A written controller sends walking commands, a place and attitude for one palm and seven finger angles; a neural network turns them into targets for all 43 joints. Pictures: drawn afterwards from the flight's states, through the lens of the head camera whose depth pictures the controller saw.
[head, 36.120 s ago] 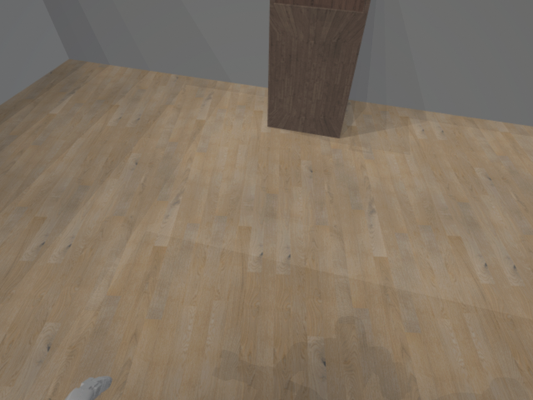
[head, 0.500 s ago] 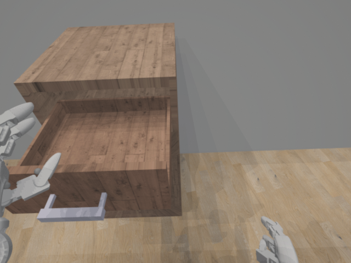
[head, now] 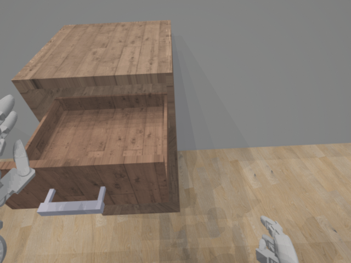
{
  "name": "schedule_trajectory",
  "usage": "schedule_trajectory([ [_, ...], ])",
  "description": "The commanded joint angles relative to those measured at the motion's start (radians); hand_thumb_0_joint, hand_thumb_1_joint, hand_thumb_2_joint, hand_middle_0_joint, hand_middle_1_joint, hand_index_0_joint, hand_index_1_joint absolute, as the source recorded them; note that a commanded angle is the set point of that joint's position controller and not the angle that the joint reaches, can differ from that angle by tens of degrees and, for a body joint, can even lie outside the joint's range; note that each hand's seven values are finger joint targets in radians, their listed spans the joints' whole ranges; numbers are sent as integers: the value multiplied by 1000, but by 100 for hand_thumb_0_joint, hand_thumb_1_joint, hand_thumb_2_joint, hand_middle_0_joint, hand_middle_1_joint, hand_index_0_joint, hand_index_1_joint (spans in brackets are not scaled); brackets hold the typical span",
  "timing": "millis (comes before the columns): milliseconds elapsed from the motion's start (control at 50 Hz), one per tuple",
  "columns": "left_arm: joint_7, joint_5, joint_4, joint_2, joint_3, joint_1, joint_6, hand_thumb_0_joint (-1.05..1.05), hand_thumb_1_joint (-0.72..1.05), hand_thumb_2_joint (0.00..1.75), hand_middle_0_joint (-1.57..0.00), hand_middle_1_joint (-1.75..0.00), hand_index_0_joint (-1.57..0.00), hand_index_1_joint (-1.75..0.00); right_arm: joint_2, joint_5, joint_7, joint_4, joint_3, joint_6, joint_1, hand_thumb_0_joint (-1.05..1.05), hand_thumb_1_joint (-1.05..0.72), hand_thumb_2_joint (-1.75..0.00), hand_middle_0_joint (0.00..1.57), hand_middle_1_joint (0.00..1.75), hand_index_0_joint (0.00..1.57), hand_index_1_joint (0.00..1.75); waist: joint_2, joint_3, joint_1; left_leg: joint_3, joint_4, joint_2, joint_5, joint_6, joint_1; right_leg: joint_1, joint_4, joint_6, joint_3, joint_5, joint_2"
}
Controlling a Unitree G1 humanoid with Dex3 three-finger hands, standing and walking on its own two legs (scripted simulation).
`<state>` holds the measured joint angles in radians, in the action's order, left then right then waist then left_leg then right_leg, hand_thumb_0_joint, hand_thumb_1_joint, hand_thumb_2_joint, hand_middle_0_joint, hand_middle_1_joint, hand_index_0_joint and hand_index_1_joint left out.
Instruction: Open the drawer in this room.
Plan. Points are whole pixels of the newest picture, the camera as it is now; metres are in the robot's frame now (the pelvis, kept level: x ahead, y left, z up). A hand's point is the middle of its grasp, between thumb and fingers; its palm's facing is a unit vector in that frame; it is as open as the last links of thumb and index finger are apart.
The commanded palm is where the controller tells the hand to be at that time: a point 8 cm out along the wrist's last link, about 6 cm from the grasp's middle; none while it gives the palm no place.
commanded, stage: step back with the hand held close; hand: left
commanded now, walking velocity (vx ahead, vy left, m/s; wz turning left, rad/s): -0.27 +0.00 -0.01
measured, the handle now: (74, 199) +0.23 +0.26 +0.03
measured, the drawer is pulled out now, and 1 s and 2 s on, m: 0.29 0.29 0.29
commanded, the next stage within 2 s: stop stepping back and stand still in 1.04 s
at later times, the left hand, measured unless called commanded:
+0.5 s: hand out of the picture +0.14 +0.26 +0.21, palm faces +0.44 -0.75 -0.49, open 7.4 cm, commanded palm +0.08 +0.30 +0.22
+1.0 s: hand out of the picture +0.00 +0.25 +0.21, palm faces +0.42 -0.76 -0.49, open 7.4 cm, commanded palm -0.06 +0.29 +0.22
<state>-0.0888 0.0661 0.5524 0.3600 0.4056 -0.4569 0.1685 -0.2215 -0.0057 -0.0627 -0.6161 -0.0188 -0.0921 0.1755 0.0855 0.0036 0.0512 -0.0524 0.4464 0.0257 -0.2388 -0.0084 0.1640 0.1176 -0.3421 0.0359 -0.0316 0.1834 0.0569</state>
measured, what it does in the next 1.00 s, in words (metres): walks backwards: right foot, then left foot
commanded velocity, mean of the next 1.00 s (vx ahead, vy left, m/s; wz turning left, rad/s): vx -0.31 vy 0.00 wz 0.01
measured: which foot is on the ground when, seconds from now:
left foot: down 0.00-0.54, up 0.56-0.72, down 0.74-1.00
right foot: down 0.00-0.38, up 0.40-0.44, down 0.46-0.76, up 0.78-0.94, down 0.96-1.00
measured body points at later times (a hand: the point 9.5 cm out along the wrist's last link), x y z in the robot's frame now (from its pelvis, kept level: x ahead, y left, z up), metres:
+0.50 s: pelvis -0.06 +0.03 -0.02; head -0.04 +0.03 +0.43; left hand +0.11 +0.30 +0.24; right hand +0.12 -0.20 -0.09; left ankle +0.00 +0.13 -0.74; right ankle -0.07 -0.08 -0.75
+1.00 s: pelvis -0.20 +0.02 -0.02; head -0.17 +0.02 +0.43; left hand -0.03 +0.29 +0.24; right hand -0.01 -0.20 -0.09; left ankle -0.13 +0.16 -0.74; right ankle -0.22 -0.07 -0.75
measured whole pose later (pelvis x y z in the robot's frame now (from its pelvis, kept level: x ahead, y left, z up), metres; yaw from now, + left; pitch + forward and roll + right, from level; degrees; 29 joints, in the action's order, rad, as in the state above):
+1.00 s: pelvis -0.20 +0.02 -0.02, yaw -2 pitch +3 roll +0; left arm -0.14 0.05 0.73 0.42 0.50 -0.55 0.23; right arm -0.16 0.01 -0.03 -0.61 -0.01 -0.13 0.16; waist 0.00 0.00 0.03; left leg 0.02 0.56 0.06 -0.18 -0.03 0.42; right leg 0.30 -0.56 0.02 -0.03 0.34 0.04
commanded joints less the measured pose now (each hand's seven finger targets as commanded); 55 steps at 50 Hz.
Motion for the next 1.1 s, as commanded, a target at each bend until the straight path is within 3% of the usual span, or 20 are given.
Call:
schedule_trajectory([
  [0, -23, -5, 181, 190, 103, 18, 83, 0, 90, 90, -20, -30, -20, -30, -99, -6, -4, 175, 52, -29, -116, 0, -90, -90, 20, 30, 20, 30, -124, -56, -36, 14, 78, -22, 82, 34, -21, 192, 133, 10, 163, -57, -192],
  [60, -32, -4, 262, 217, 131, -34, 94, 0, 90, 90, -20, -30, -20, -30, -110, -6, -5, 192, 64, -21, -110, 0, -90, -90, 20, 30, 20, 30, -37, -140, -35, 11, 12, 4, 199, 30, -22, 129, 43, -5, 114, -167, -166],
  [180, -49, -5, 359, 260, 204, -141, 103, 0, 90, 90, -20, -30, -20, -30, -113, -5, -7, 236, 80, -8, -99, 0, -90, -90, 20, 30, 20, 30, -1, -239, -28, -48, -33, 69, 440, 36, 65, 8, -146, -38, 39, -289, -94],
  [360, -62, -19, 360, 237, 226, -111, 115, 0, 90, 90, -20, -30, -20, -30, -126, 15, -1, 226, 86, -46, -59, 0, -90, -90, 20, 30, 20, 30, 111, -138, -36, -110, -141, 190, 189, 98, 334, 18, -393, -44, 32, 97, -54],
  [420, -72, -26, 319, 200, 190, -77, 111, 0, 90, 90, -20, -30, -20, -30, -124, 26, 1, 205, 78, -64, -46, 0, -90, -90, 20, 30, 20, 30, 72, -85, -50, -130, -111, 195, 149, 105, 354, 50, -327, -35, 42, 154, -59],
  [460, -79, -28, 321, 212, 186, -47, 107, 0, 90, 90, -20, -30, -20, -30, -125, 24, -1, 193, 76, -63, -49, 0, -90, -90, 20, 30, 20, 30, 3, -89, -60, -89, 0, 132, 138, 73, 295, 92, -173, -10, 106, -26, -107],
  [500, -75, -19, 293, 224, 164, -26, 112, 0, 90, 90, -20, -30, -20, -30, -103, 3, 11, 185, 70, -53, -49, 0, -90, -90, 20, 30, 20, 30, -172, -159, -78, 9, 228, 7, 90, 16, 176, 165, -6, 62, 293, -326, -300],
  [520, -74, -12, 294, 226, 162, -23, 107, 0, 90, 90, -20, -30, -20, -30, -96, -10, 13, 183, 78, -49, -50, 0, -90, -90, 20, 30, 20, 30, -276, -184, -67, 25, 404, -49, -119, -3, 193, 169, 15, 111, 333, -400, -373],
  [560, -75, -14, 301, 242, 186, -53, 98, 0, 90, 90, -20, -30, -20, -30, -95, -13, 10, 185, 80, -43, -70, 0, -90, -90, 20, 30, 20, 30, -250, -183, -47, -18, 623, -50, -236, -1, 248, 207, 20, 148, 313, -368, -404],
  [600, -75, -23, 307, 228, 190, -87, 91, 0, 90, 90, -20, -30, -20, -30, -59, -9, 6, 219, 53, -29, -91, 0, -90, -90, 20, 30, 20, 30, -224, -146, -52, -2, 478, -4, -220, -3, 255, 173, -36, 131, 221, -432, -355],
  [680, -88, -14, 336, 239, 201, -95, 99, 0, 90, 90, -20, -30, -20, -30, -80, 0, -18, 191, 43, -17, -81, 0, -90, -90, 20, 30, 20, 30, -73, -129, -71, 61, -81, -14, 68, -9, 137, 111, -159, 19, 92, -383, -193],
  [720, -90, -15, 396, 257, 214, -95, 122, 0, 90, 90, -20, -30, -20, -30, -111, 9, -11, 198, 73, -33, -71, 0, -90, -90, 20, 30, 20, 30, 136, -195, -45, -135, -75, 202, 540, 60, 101, 138, -314, -51, 30, -87, -80],
  [760, -86, -4, 377, 277, 250, -154, 128, 0, 90, 90, -20, -30, -20, -30, -94, 10, 2, 186, 90, -60, -66, 0, -90, -90, 20, 30, 20, 30, 143, -263, -43, -98, -9, 243, 754, 91, 13, 214, -388, -43, 26, 78, -50],
  [780, -78, -1, 417, 261, 233, -137, 131, 0, 90, 90, -20, -30, -20, -30, -94, 25, 5, 193, 82, -61, -57, 0, -90, -90, 20, 30, 20, 30, 176, -242, -50, -145, -41, 260, 771, 106, 73, 209, -453, -49, 18, 173, -55],
  [880, -77, -9, 374, 194, 169, -101, 108, 0, 90, 90, -20, -30, -20, -30, -114, 14, 21, 144, 85, -90, -53, 0, -90, -90, 20, 30, 20, 30, 102, -156, -57, -66, -7, 234, 626, 91, 105, 171, -303, -53, 4, 121, -43],
  [940, -68, -8, 303, 205, 170, -79, 97, 0, 90, 90, -20, -30, -20, -30, -124, 16, 26, 142, 76, -82, -83, 0, -90, -90, 20, 30, 20, 30, 69, -112, -56, -61, -12, 216, 373, 74, 224, 86, -181, -53, 16, 10, -57],
  [960, -68, -16, 289, 236, 196, -63, 99, 0, 90, 90, -20, -30, -20, -30, -125, 18, 23, 148, 79, -71, -97, 0, -90, -90, 20, 30, 20, 30, -20, -94, -56, -17, 56, 160, 252, 48, 271, 82, -110, -35, 82, -182, -105],
  [1000, -70, -20, 257, 265, 181, -29, 104, 0, 90, 90, -20, -30, -20, -30, -74, -1, 23, 161, 68, -53, -104, 0, -90, -90, 20, 30, 20, 30, -282, -136, -58, 77, 392, -31, -198, -30, 309, 122, 38, 65, 340, -591, -370],
  [1040, -71, -18, 261, 259, 195, -94, 94, 0, 90, 90, -20, -30, -20, -30, -70, -11, 23, 155, 85, -46, -102, 0, -90, -90, 20, 30, 20, 30, -272, -232, -42, -31, 695, -46, -231, -20, 326, 134, 25, 32, 278, -484, -399],
  [1080, -69, -22, 275, 255, 212, -133, 86, 0, 90, 90, -20, -30, -20, -30, -30, -5, 17, 184, 61, -18, -106, 0, -90, -90, 20, 30, 20, 30, -241, -243, -58, -2, 696, -23, -179, -42, 345, 116, -7, 80, 192, -390, -328],
])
